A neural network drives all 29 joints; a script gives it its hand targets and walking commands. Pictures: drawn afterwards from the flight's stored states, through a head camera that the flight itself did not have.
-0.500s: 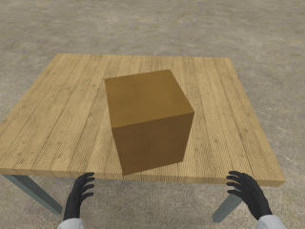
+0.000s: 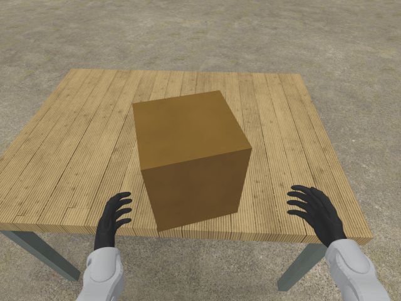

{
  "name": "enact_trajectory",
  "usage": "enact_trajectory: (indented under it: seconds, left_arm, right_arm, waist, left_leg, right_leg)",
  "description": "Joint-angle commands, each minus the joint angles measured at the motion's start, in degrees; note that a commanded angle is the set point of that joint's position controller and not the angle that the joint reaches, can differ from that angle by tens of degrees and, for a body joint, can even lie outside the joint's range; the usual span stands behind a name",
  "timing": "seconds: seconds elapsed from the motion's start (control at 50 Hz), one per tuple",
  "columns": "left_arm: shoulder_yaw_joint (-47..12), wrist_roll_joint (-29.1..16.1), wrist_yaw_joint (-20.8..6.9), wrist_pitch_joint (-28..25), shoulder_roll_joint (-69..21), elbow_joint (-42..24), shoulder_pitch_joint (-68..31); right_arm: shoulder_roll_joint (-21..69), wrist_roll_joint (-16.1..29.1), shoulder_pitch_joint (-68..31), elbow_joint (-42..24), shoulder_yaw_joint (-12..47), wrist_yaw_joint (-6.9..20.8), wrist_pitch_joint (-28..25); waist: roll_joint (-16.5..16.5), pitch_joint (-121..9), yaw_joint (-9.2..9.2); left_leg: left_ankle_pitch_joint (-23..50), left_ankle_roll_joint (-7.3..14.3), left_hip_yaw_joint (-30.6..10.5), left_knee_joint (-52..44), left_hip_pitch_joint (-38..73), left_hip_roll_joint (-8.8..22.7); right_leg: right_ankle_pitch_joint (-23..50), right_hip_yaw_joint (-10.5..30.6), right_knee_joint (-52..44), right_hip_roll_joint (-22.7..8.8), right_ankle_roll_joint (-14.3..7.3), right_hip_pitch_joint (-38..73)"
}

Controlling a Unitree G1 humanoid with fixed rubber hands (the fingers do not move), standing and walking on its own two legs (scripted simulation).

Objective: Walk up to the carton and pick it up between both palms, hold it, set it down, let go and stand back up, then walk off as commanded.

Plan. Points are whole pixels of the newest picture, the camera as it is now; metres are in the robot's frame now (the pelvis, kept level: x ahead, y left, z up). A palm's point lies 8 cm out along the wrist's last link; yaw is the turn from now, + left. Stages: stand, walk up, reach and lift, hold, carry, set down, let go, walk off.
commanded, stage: reach and lift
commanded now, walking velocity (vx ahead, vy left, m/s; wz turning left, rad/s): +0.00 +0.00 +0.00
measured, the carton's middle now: (188, 162) +0.44 +0.04 +0.01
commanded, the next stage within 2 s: none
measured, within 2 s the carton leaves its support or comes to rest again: neither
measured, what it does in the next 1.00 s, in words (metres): stands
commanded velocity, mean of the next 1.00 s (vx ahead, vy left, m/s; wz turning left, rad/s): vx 0.00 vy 0.00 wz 0.00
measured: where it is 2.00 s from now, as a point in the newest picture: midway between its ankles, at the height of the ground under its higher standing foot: outside the picture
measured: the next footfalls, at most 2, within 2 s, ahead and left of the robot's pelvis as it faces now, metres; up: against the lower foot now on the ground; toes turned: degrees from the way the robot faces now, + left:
none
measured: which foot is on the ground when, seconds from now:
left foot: down 0.00-1.00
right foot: down 0.00-1.00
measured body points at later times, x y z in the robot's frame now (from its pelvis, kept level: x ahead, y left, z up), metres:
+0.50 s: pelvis -0.01 +0.00 +0.00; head +0.00 +0.01 +0.45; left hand +0.30 +0.21 +0.09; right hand +0.33 -0.20 +0.10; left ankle +0.00 +0.15 -0.74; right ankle +0.01 -0.09 -0.74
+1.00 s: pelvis -0.01 +0.00 +0.00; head +0.00 +0.01 +0.45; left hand +0.35 +0.21 +0.16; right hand +0.40 -0.18 +0.15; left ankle +0.00 +0.15 -0.74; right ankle +0.01 -0.09 -0.74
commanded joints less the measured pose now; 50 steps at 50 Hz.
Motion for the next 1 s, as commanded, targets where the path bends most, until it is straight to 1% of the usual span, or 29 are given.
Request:
enact_trajectory:
  seconds: [0.0,0.02,0.06,0.08,0.1,0.16,0.18,0.2,0.26,0.3,0.32,0.34,0.38,0.4,0.42,0.44,0.5,0.52,0.58,0.68,0.72,0.74,0.78,0.8,0.82,0.88,0.92,0.96,0.98]
  left_arm:
    - [6.88,-3.82,-0.40,3.11,-1.68,-17.03,-9.71]
    - [7.33,-4.14,-0.76,3.84,-1.16,-17.76,-9.69]
    - [7.08,-4.39,-1.15,4.98,-1.86,-19.30,-10.10]
    - [7.25,-4.59,-1.27,5.32,-1.55,-20.75,-11.91]
    - [6.68,-4.84,-1.00,5.65,-1.61,-21.63,-13.63]
    - [7.38,-5.46,-1.36,7.48,-1.65,-20.99,-16.01]
    - [6.91,-5.89,-1.59,8.09,-1.35,-19.91,-17.11]
    - [8.14,-5.57,-1.66,8.67,-1.18,-19.82,-18.12]
    - [9.14,-5.37,-1.33,12.07,-0.60,-19.67,-20.11]
    - [9.62,-5.67,-1.29,14.39,-0.17,-18.61,-24.32]
    - [10.30,-5.83,-1.11,15.44,0.07,-18.90,-25.54]
    - [9.97,-6.31,-1.11,16.68,0.09,-18.72,-27.50]
    - [10.50,-6.17,-0.95,18.83,0.14,-18.72,-29.61]
    - [11.34,-6.47,-0.92,19.67,0.44,-18.98,-30.46]
    - [11.28,-6.05,-0.81,20.74,0.02,-18.47,-31.42]
    - [12.11,-5.75,-0.59,21.71,0.73,-18.09,-32.87]
    - [12.30,-5.79,-0.83,24.49,-0.02,-16.96,-36.51]
    - [12.72,-5.72,-0.69,25.30,0.46,-17.61,-36.82]
    - [13.92,-5.89,-1.46,27.10,1.26,-16.60,-38.95]
    - [15.57,-5.16,-1.57,29.10,2.42,-14.65,-44.83]
    - [15.08,-5.56,-1.72,29.38,1.94,-15.23,-45.38]
    - [15.24,-5.17,-1.83,30.00,2.16,-12.54,-45.57]
    - [15.86,-5.37,-1.99,30.11,2.86,-11.84,-47.07]
    - [16.10,-5.57,-1.97,30.29,3.82,-10.91,-49.38]
    - [16.16,-5.73,-2.06,30.33,3.82,-9.74,-49.76]
    - [16.03,-6.14,-1.63,30.49,4.77,-6.37,-54.17]
    - [17.07,-5.06,-1.46,30.97,5.71,-2.20,-55.54]
    - [16.87,-5.71,-1.24,31.25,5.75,-1.59,-57.24]
    - [16.83,-5.25,-1.08,31.39,5.81,0.30,-59.14]
  right_arm:
    - [-10.05,2.42,-11.89,-13.59,-1.10,-2.80,1.75]
    - [-10.44,2.50,-12.68,-14.53,-1.00,-3.44,1.92]
    - [-11.08,3.20,-14.08,-17.06,-1.11,-3.98,2.82]
    - [-10.24,3.54,-14.35,-16.57,-0.44,-4.09,3.43]
    - [-11.46,3.12,-16.56,-16.84,-1.56,-4.11,3.74]
    - [-10.99,4.28,-19.02,-15.80,-0.55,-4.24,5.56]
    - [-11.70,3.62,-20.50,-14.61,-1.52,-4.14,6.33]
    - [-10.73,4.07,-21.58,-14.42,-0.18,-4.34,7.07]
    - [-11.54,4.27,-24.59,-13.37,-0.90,-4.51,9.66]
    - [-10.92,4.03,-28.49,-11.47,-0.98,-4.94,11.44]
    - [-10.71,3.98,-30.06,-11.83,-0.64,-5.08,12.38]
    - [-12.03,3.86,-31.98,-11.38,-1.95,-5.25,13.15]
    - [-10.91,4.08,-33.58,-9.55,-1.33,-5.17,15.22]
    - [-11.57,3.89,-34.71,-10.29,-1.48,-5.09,15.82]
    - [-11.75,3.73,-34.84,-7.44,-1.62,-5.05,16.81]
    - [-11.59,4.11,-36.50,-6.92,-1.55,-4.95,17.63]
    - [-11.72,3.97,-39.87,-4.32,-1.60,-4.99,19.62]
    - [-12.37,4.17,-41.48,-5.70,-1.56,-5.08,19.93]
    - [-12.24,4.59,-43.86,-6.14,-0.59,-5.76,21.10]
    - [-13.42,5.25,-49.81,0.40,0.03,-5.69,23.18]
    - [-12.56,5.90,-51.65,-1.78,0.87,-5.56,23.31]
    - [-13.10,5.79,-52.06,0.80,0.64,-5.54,23.87]
    - [-12.62,6.18,-53.72,-0.32,1.40,-5.65,24.05]
    - [-13.17,6.13,-55.78,0.85,1.25,-5.74,24.29]
    - [-13.12,5.91,-56.37,1.56,1.47,-5.74,24.48]
    - [-13.44,5.30,-60.93,3.63,0.54,-5.59,24.95]
    - [-12.68,5.74,-62.69,6.23,2.09,-5.30,25.37]
    - [-13.03,5.35,-64.61,5.57,1.58,-5.28,25.16]
    - [-13.23,5.35,-65.88,9.00,1.66,-5.33,25.51]
  waist:
    - [-2.80,-8.07,5.19]
    - [-2.80,-8.84,5.27]
    - [-3.29,-10.14,5.64]
    - [-2.04,-10.88,5.46]
    - [-1.13,-11.40,4.80]
    - [-1.06,-10.87,5.74]
    - [-1.56,-10.05,5.02]
    - [-1.18,-9.44,6.23]
    - [-0.50,-10.21,6.69]
    - [0.52,-8.29,6.78]
    - [-0.62,-8.84,7.75]
    - [0.04,-9.20,6.86]
    - [0.71,-9.55,7.16]
    - [-0.20,-10.77,7.51]
    - [0.84,-10.16,6.98]
    - [1.24,-10.76,7.85]
    - [1.53,-10.61,7.11]
    - [0.99,-12.47,7.70]
    - [0.67,-14.43,7.62]
    - [2.24,-14.73,7.93]
    - [1.69,-16.72,8.11]
    - [1.78,-14.92,7.82]
    - [1.24,-16.99,8.98]
    - [1.82,-16.33,8.80]
    - [0.44,-16.86,8.67]
    - [1.12,-16.29,8.91]
    - [1.69,-15.62,10.43]
    - [1.12,-16.73,10.01]
    - [1.95,-15.80,9.94]
  left_leg:
    - [15.43,1.34,3.60,-2.45,13.69,-2.72]
    - [17.40,1.20,3.63,-2.02,13.14,-2.92]
    - [18.20,0.99,3.40,-2.13,13.59,-3.00]
    - [19.12,0.62,3.61,-1.84,13.70,-3.05]
    - [19.51,0.42,3.16,-1.57,14.78,-2.78]
    - [18.75,0.68,3.23,-2.05,14.28,-2.73]
    - [16.16,0.88,3.04,-2.50,14.24,-2.51]
    - [14.79,1.16,3.39,-3.00,13.07,-2.80]
    - [14.47,0.88,3.38,-3.07,13.76,-2.38]
    - [10.85,1.11,3.54,-3.77,12.24,-2.43]
    - [10.05,1.38,3.82,-3.86,11.81,-2.25]
    - [9.78,1.25,3.53,-4.04,12.14,-2.27]
    - [8.65,1.25,3.82,-4.20,12.05,-2.20]
    - [8.53,1.46,3.81,-4.19,11.90,-2.10]
    - [8.42,1.33,3.60,-4.10,12.00,-2.02]
    - [7.67,1.27,3.65,-4.52,11.57,-1.98]
    - [8.30,1.32,3.46,-4.11,11.60,-1.99]
    - [9.06,1.39,3.52,-3.99,12.10,-1.94]
    - [12.76,1.29,3.95,-3.13,12.00,-2.39]
    - [12.94,0.85,3.74,-3.02,11.14,-2.14]
    - [13.93,0.80,3.66,-2.78,12.17,-2.16]
    - [13.19,0.90,3.31,-2.77,11.38,-2.12]
    - [13.72,1.10,3.78,-2.69,10.39,-2.35]
    - [12.25,1.03,3.67,-2.75,9.41,-2.38]
    - [11.84,1.32,3.94,-2.83,8.93,-2.33]
    - [7.92,1.33,3.41,-3.65,7.24,-2.02]
    - [7.39,1.49,4.19,-3.69,6.37,-2.06]
    - [6.89,1.63,3.93,-3.48,6.09,-2.06]
    - [7.19,1.16,3.83,-3.67,5.97,-1.95]
  right_leg:
    - [13.58,2.50,-6.64,1.03,-0.05,11.97]
    - [16.85,2.64,-6.26,0.92,0.13,13.62]
    - [18.15,2.57,-5.85,1.25,0.11,13.92]
    - [17.84,2.44,-5.87,1.41,0.15,14.05]
    - [16.92,2.01,-5.76,1.61,0.11,12.68]
    - [14.48,2.11,-6.56,1.77,-0.15,11.98]
    - [12.35,2.04,-6.91,1.83,-0.19,10.41]
    - [10.78,2.69,-7.15,1.64,-0.18,10.55]
    - [9.14,2.46,-7.24,2.06,-0.35,9.92]
    - [5.10,2.67,-7.95,1.78,-0.38,8.50]
    - [4.34,2.70,-7.85,1.75,-0.09,8.36]
    - [4.31,2.57,-7.83,1.79,-0.09,7.86]
    - [3.64,2.71,-7.73,1.73,-0.23,7.86]
    - [3.31,2.71,-7.63,1.84,-0.09,7.81]
    - [3.40,2.77,-7.50,1.88,-0.28,7.94]
    - [2.66,2.76,-7.57,1.68,-0.22,8.00]
    - [4.33,2.81,-7.29,1.64,0.08,8.23]
    - [5.15,2.63,-7.00,1.84,0.03,8.83]
    - [10.52,2.80,-6.38,1.65,0.47,11.15]
    - [10.56,2.54,-6.05,1.90,0.31,10.56]
    - [11.24,2.28,-6.05,2.22,0.48,11.21]
    - [10.69,2.40,-6.27,2.04,0.47,10.38]
    - [12.65,2.94,-5.67,1.69,0.80,12.28]
    - [10.86,2.72,-5.86,1.60,0.76,11.74]
    - [11.40,2.68,-5.71,1.63,0.96,12.23]
    - [7.12,2.48,-5.90,1.51,0.86,10.64]
    - [6.06,2.76,-6.13,1.32,1.11,10.84]
    - [6.36,2.58,-5.80,1.51,1.22,11.17]
    - [6.03,2.34,-5.88,1.70,0.72,10.68]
